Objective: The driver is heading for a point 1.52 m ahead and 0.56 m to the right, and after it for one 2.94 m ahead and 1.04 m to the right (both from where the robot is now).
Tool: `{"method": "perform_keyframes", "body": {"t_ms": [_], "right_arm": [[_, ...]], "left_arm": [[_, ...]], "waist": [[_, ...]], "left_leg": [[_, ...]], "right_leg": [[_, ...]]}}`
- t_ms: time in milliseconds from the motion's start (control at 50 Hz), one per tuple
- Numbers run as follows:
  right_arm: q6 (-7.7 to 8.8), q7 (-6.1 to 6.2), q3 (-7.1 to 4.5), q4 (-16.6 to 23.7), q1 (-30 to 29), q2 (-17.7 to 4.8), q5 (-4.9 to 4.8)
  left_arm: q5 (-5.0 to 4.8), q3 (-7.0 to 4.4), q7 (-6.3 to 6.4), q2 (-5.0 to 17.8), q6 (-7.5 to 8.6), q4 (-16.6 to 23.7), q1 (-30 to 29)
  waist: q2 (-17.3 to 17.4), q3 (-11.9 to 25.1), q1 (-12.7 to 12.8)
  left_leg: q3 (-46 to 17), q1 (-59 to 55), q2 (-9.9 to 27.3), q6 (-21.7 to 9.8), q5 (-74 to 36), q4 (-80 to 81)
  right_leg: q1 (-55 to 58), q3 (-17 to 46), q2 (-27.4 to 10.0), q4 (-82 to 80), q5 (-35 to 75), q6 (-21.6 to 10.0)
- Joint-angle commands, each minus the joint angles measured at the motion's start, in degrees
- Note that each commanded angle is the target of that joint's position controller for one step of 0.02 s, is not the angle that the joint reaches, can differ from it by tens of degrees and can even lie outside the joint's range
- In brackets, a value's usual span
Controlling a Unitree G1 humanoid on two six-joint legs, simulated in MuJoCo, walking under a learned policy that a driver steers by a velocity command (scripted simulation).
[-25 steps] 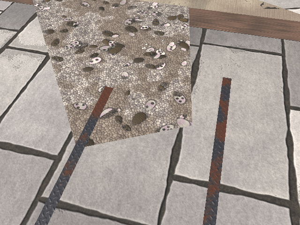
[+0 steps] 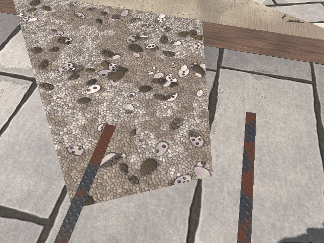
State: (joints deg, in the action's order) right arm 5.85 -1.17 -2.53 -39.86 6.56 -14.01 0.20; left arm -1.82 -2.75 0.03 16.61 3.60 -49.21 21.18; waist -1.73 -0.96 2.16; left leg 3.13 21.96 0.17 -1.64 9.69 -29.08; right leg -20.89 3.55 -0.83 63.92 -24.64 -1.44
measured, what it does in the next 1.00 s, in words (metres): walks ahead, turning right: right foot, then left foot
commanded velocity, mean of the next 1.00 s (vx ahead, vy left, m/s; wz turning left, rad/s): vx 0.50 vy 0.00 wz -0.48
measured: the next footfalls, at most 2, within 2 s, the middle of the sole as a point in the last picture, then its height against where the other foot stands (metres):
right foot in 0.42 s outside the picture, level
left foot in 0.92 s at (194, 194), level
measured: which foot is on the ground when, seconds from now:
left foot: down 0.00-0.44, up 0.46-0.90, down 0.92-1.00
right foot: up 0.00-0.40, down 0.42-0.92, up 0.94-1.00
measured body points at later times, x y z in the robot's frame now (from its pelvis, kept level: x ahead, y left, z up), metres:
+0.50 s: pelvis +0.25 -0.08 -0.02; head +0.29 -0.10 +0.43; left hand +0.50 +0.13 -0.10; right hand +0.24 -0.37 -0.14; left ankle +0.12 +0.11 -0.64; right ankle +0.31 -0.17 -0.73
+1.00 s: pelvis +0.53 -0.13 -0.01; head +0.55 -0.14 +0.44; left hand +0.72 +0.08 -0.13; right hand +0.57 -0.45 -0.09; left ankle +0.65 -0.08 -0.73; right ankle +0.34 -0.17 -0.67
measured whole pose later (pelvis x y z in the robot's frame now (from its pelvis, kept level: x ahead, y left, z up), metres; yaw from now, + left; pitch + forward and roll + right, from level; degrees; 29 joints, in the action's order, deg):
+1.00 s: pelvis +0.53 -0.13 -0.01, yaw -31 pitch +2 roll +1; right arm 7.2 -2.2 -3.1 -42.1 6.3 -15.8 -0.1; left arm -1.4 -3.5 0.7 16.4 2.3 -43.0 20.7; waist -1.5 0.0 2.1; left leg 0.8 24.3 -2.5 -2.3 9.5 -31.1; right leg -14.2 9.3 4.4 57.9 -28.7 -2.5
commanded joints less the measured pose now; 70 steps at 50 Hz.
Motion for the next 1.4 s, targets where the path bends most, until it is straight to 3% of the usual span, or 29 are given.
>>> {"method": "perform_keyframes", "body": {"t_ms": [20, 100, 180, 320, 360, 400, 420, 440, 460, 480, 500, 520, 560, 620, 720, 820, 860, 900, 920, 940, 960, 980, 1000, 1020, 1060, 1100, 1220, 1320, 1400], "right_arm": [[0.55, 0.1, -1.92, -0.2, 5.8, -5.7, 0.44], [1.65, 0.49, -2.74, -2.3, 4.5, -6.9, 0.63], [1.09, 1.37, -3.26, -4.1, 5.9, -8.6, 0.68], [-1.15, 1.83, -4.42, -6.9, 10.6, -12.3, -1.06], [-1.91, 2.0, -4.83, -7.0, 9.8, -13.8, -1.54], [-2.82, 2.3, -5.06, -6.6, 8.2, -14.9, -2.09], [-2.77, 2.5, -4.4, -6.3, 8.8, -13.4, -1.73], [-1.86, 2.07, -2.14, -3.5, 13.0, -6.2, 1.0], [0.59, 1.31, -1.12, -2.0, 11.9, -5.7, 0.13], [1.94, 0.69, -2.37, -0.5, 4.2, -10.5, -2.4], [2.62, 0.69, -2.08, 0.3, 2.3, -9.9, -2.64], [2.68, 1.22, -2.13, -0.6, 2.7, -9.6, -1.25], [1.36, 1.35, -2.82, -1.2, 4.6, -10.3, -0.02], [-0.17, 1.47, -2.42, -0.7, 3.8, -8.1, 0.73], [0.0, 0.94, -1.23, 2.0, -6.7, -5.7, 0.27], [1.27, -0.64, -1.36, 3.3, -10.6, -7.2, -0.44], [1.69, -0.92, -1.79, 3.3, -9.4, -8.3, -0.44], [2.09, -0.63, -2.72, 1.7, -3.1, -9.7, -0.15], [2.36, -0.34, -3.52, 0.5, 3.7, -11.6, 0.57], [2.35, -0.16, -4.53, -0.4, 12.2, -15.8, 1.17], [1.56, -0.91, -5.21, -3.5, 17.1, -17.1, 0.37], [1.43, -1.05, -3.85, -3.0, 16.0, -11.9, -1.25], [1.0, -0.78, -3.03, -2.4, 12.4, -9.5, -1.08], [0.6, -0.68, -2.43, -1.9, 9.5, -8.7, -0.38], [0.52, -0.42, -1.66, -1.9, 7.1, -7.0, 0.49], [0.78, -0.28, -1.61, -2.6, 7.6, -7.2, 0.03], [0.02, 0.58, -2.28, -5.1, 11.2, -10.7, -0.99], [-1.14, 0.64, -2.19, -7.7, 16.1, -11.6, -1.53], [-2.41, 1.18, -2.77, -8.5, 15.5, -13.4, -1.72]], "left_arm": [[0.11, -1.89, 0.11, 5.1, 0.03, 5.4, -1.9], [0.27, -1.88, 0.09, 2.7, -1.94, 6.8, -3.4], [0.49, -1.56, -0.89, 1.8, -1.66, 8.7, -8.6], [0.62, -0.97, -3.25, 1.7, -1.53, 14.6, -20.1], [0.71, -1.66, -3.56, 3.1, -1.74, 15.5, -19.0], [0.56, -3.76, -3.25, 6.5, -2.05, 13.4, -8.4], [0.48, -5.9, -2.36, 10.4, -2.35, 10.7, 1.4], [0.16, -7.48, -1.23, 17.8, -2.55, 10.1, 4.1], [0.51, -6.54, -1.72, 17.2, -1.44, 12.5, 4.0], [0.95, -5.15, -2.24, 12.5, -0.59, 12.1, 3.3], [0.9, -4.6, -2.22, 10.7, -0.07, 12.0, 0.8], [0.76, -3.97, -2.08, 8.7, 0.0, 12.6, -3.4], [1.66, -3.09, -1.63, 6.4, -0.01, 14.5, -7.8], [1.28, -3.51, -0.68, 7.9, 0.42, 14.2, -6.7], [0.7, -3.82, 0.68, 8.8, -0.16, 12.5, -2.6], [0.52, -3.53, 0.87, 8.0, -0.44, 10.1, 1.1], [0.78, -3.58, 0.96, 8.1, -0.71, 9.5, 1.0], [0.91, -3.37, 0.89, 7.5, -1.12, 9.6, -0.2], [1.26, -2.56, 0.72, 5.6, -1.09, 10.1, -0.7], [2.15, -1.41, 0.83, 2.7, -0.78, 11.0, 3.3], [0.25, -0.78, 0.77, 1.1, -0.08, 10.8, 9.3], [-0.45, -1.74, 0.79, 6.6, 0.16, 10.3, 4.8], [-0.2, -2.18, 0.71, 8.3, 0.2, 11.6, -2.1], [0.64, -1.99, 0.65, 7.6, 0.27, 12.5, -5.5], [1.36, -2.02, 0.21, 5.8, 0.5, 12.8, -5.9], [1.2, -1.64, 0.05, 3.9, 0.29, 12.4, -4.9], [1.54, -0.33, -0.38, 1.2, 0.8, 14.9, -14.7], [0.67, -0.25, -1.7, 1.4, 1.4, 17.1, -22.5], [0.87, -1.25, -2.42, 3.9, 1.88, 17.2, -19.9]], "waist": [[8.4, 3.5, -2.9], [6.2, 0.5, -1.1], [4.9, -1.0, -2.5], [4.3, -4.4, -6.3], [5.9, -2.6, -4.4], [6.5, 3.9, 2.1], [4.1, 9.1, 6.6], [-11.2, 13.1, 3.0], [-11.1, 23.3, 2.6], [-4.2, 17.8, 5.3], [-2.9, 11.3, 3.6], [0.9, 7.5, 0.8], [-0.8, 5.2, -2.8], [-0.3, 4.1, -3.4], [-2.9, 1.4, 0.4], [-4.0, 0.5, 2.4], [-5.3, 0.1, 1.6], [-6.0, 2.1, -1.9], [-4.4, 7.8, -5.1], [5.3, 17.0, -6.3], [22.0, 20.3, -4.7], [13.6, 13.5, -6.6], [8.1, 6.5, -7.1], [4.9, 2.8, -5.9], [6.3, 1.0, -3.2], [7.7, 1.7, -2.4], [5.8, 0.0, -5.1], [6.0, -1.9, -7.8], [7.2, -0.3, -4.1]], "left_leg": [[-16.9, -17.2, 15.9, -9.1, -1.7, 17.1], [-7.5, -12.8, 15.5, -9.9, -10.2, 21.2], [0.2, -15.0, 14.2, -8.8, -13.3, 21.7], [6.0, -25.0, 17.2, -6.7, -16.8, 18.2], [7.8, -27.1, 17.4, -5.4, -31.7, 12.4], [10.3, -25.5, 15.3, -3.4, -47.6, -3.5], [11.2, -16.7, 12.8, -1.1, -41.1, -17.8], [10.3, 8.0, 5.3, 2.7, 3.2, -39.7], [-4.3, 19.9, -2.4, 3.4, 25.7, -50.9], [-8.4, 25.8, 0.7, 1.9, 20.9, -52.2], [-7.8, 26.3, 3.0, 0.8, 15.7, -48.1], [-7.7, 22.8, 5.4, 0.9, 11.9, -43.3], [-8.0, 15.0, 7.2, 1.6, 8.0, -37.5], [-6.5, 13.5, 6.1, 4.1, 3.7, -30.5], [-6.4, 11.7, 2.5, 5.5, -12.1, -9.6], [-6.8, 8.6, 1.4, 3.6, -14.5, -0.8], [-6.5, 7.2, 1.2, 1.9, -9.7, 0.6], [-4.0, -1.1, -0.4, -0.7, -7.0, 3.8], [-6.9, -12.3, 3.1, -3.4, -8.3, 2.5], [-20.6, -30.7, 13.7, -9.2, -8.7, 0.4], [-45.6, -42.1, 22.1, -16.5, 8.5, 9.7], [-46.7, -38.4, 21.4, -14.5, 21.1, 12.9], [-38.3, -31.1, 19.3, -12.1, 19.4, 13.5], [-32.0, -24.0, 16.9, -11.4, 12.9, 14.5], [-25.0, -16.6, 13.2, -10.7, 3.7, 17.0], [-20.7, -14.8, 11.9, -11.3, -2.5, 18.5], [-11.2, -15.0, 10.3, -10.5, -12.5, 20.7], [-10.0, -18.6, 11.9, -9.3, -12.2, 18.8], [-10.0, -23.8, 13.9, -7.3, -24.7, 11.9]], "right_leg": [[-17.5, 2.8, -6.7, 4.0, 7.1, 0.4], [-18.4, 2.9, -7.4, 0.8, 13.2, 1.8], [-19.6, 1.7, -7.0, -11.0, 24.0, 1.9], [-20.0, -4.7, -5.2, -25.1, 21.4, -1.4], [-15.3, -7.7, -2.4, -26.2, 15.6, -3.5], [-0.3, -11.2, 3.0, -29.1, 13.9, -6.5], [16.1, -8.6, 4.1, -31.6, 17.2, -8.8], [36.0, 17.5, -10.8, -33.5, 16.6, -16.7], [44.4, 44.9, -19.1, -44.7, 6.4, -24.5], [41.7, 38.8, -17.9, -47.6, 7.4, -20.5], [34.0, 30.8, -15.7, -47.1, 11.3, -18.3], [25.4, 24.3, -13.1, -47.0, 16.9, -16.3], [14.8, 18.2, -9.9, -49.2, 24.7, -15.1], [9.6, 13.8, -8.1, -50.9, 31.0, -15.5], [7.7, 10.8, -4.8, -50.3, 23.9, -12.0], [12.7, 14.6, -7.9, -46.6, 19.8, -10.7], [15.7, 16.8, -9.5, -44.2, 22.3, -10.0], [16.7, 16.2, -7.8, -38.2, 31.8, -8.4], [14.0, 13.6, -4.6, -28.4, 34.3, -6.7], [1.8, 9.0, 0.9, -10.7, 20.2, -3.8], [-16.4, 5.3, 6.9, 4.9, -8.3, -0.5], [-23.2, 8.5, 3.6, 10.5, -7.0, -0.6], [-24.8, 6.6, 1.3, 10.5, -1.8, -0.9], [-23.3, 4.4, -0.9, 8.2, 2.1, -0.8], [-18.5, 3.2, -4.2, 2.1, 6.8, -0.5], [-16.7, 1.5, -4.8, -1.5, 7.8, 0.2], [-16.6, -1.4, -4.8, -21.1, 22.8, 2.0], [-13.7, -2.9, -2.5, -31.1, 27.0, 1.3], [-7.1, -4.1, -0.4, -35.6, 20.2, -1.9]]}}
